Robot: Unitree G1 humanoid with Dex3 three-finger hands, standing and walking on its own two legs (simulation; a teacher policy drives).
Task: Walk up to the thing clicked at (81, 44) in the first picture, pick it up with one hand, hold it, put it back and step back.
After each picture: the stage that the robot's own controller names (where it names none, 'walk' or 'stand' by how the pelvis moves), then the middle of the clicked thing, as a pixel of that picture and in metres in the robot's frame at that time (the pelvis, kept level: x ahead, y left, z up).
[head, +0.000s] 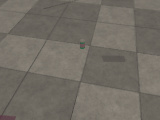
stand; (82, 44) +1.49 +0.03 -0.72
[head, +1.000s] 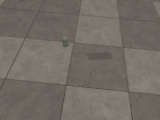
walk; (65, 41) +1.35 +0.12 -0.71
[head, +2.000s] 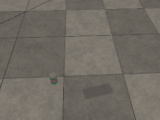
walk; (53, 78) +0.86 +0.23 -0.70
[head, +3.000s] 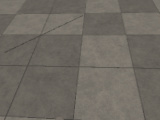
walk; out of the picture +0.51 +0.24 -0.70
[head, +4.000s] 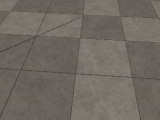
stand; out of the picture +0.38 +0.22 -0.71
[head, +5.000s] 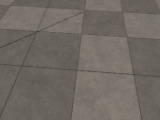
walk; out of the picture +0.38 +0.20 -0.72
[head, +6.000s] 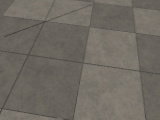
stand; out of the picture +0.41 +0.16 -0.71
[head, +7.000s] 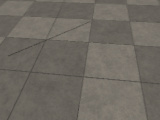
walk; out of the picture +0.40 +0.20 -0.71
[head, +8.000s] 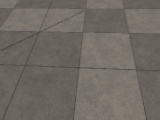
walk; out of the picture +0.39 +0.25 -0.70
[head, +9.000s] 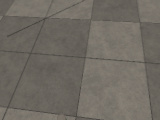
walk; out of the picture +0.39 +0.22 -0.70
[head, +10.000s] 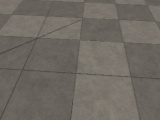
stand; out of the picture +0.44 +0.20 -0.71
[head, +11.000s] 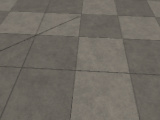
stand; out of the picture +0.44 +0.21 -0.72
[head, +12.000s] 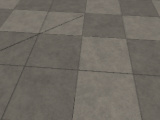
stand; out of the picture +0.44 +0.20 -0.73
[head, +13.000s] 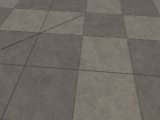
stand; out of the picture +0.43 +0.19 -0.73
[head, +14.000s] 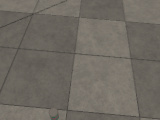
go down; (54, 114) +0.45 +0.19 -0.70
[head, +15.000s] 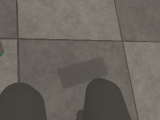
go down; out of the picture +0.49 +0.29 -0.28
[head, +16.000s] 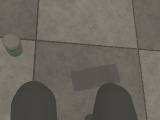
close in; (13, 45) +0.49 +0.28 -0.29
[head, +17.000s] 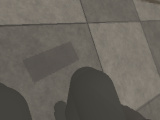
close in; out of the picture +0.47 +0.33 -0.22
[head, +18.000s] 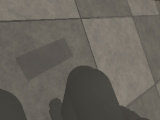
close; out of the picture +0.46 +0.33 -0.23
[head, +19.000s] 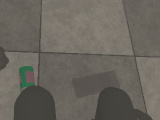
lift; (27, 79) +0.40 +0.23 -0.32
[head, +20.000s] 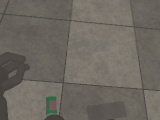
lift; (51, 106) +0.37 +0.18 -0.56
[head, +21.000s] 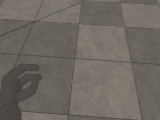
hold; out of the picture +0.34 +0.18 -0.69
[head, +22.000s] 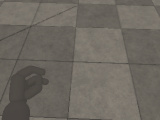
crouch; out of the picture +0.33 +0.19 -0.70
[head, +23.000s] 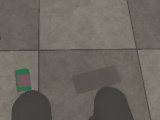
crouch; (23, 82) +0.39 +0.23 -0.37
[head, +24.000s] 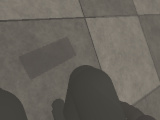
lower; out of the picture +0.35 +0.29 -0.25
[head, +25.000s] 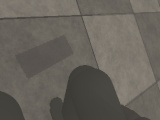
lower; out of the picture +0.35 +0.30 -0.25
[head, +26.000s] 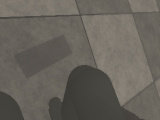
lower; out of the picture +0.34 +0.30 -0.26
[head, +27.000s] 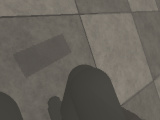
lower; out of the picture +0.35 +0.30 -0.26
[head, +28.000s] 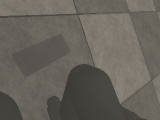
open; out of the picture +0.35 +0.30 -0.26
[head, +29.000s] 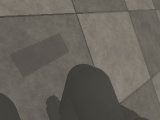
withdraw; out of the picture +0.34 +0.31 -0.26
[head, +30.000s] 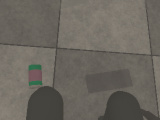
walk; (35, 76) +0.39 +0.25 -0.40
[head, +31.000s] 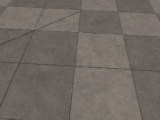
stand; out of the picture +0.33 +0.21 -0.68
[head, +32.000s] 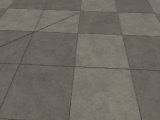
stand; out of the picture +0.34 +0.22 -0.69
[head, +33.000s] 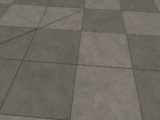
stand; out of the picture +0.34 +0.22 -0.70
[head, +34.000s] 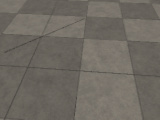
stand; out of the picture +0.36 +0.22 -0.75
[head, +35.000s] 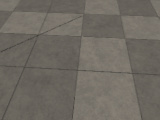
stand; out of the picture +0.32 +0.23 -0.75
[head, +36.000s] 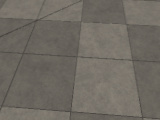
walk; out of the picture +0.34 +0.24 -0.74
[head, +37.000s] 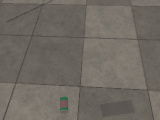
walk; (63, 105) +0.50 +0.20 -0.73
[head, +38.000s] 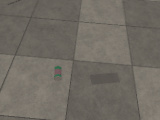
walk; (58, 73) +0.81 +0.20 -0.72
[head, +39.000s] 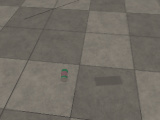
stand; (64, 75) +0.96 +0.24 -0.73
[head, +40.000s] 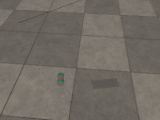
stand; (60, 79) +0.94 +0.24 -0.75
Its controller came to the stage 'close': yes
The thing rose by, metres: 0.01
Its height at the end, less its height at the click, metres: -0.02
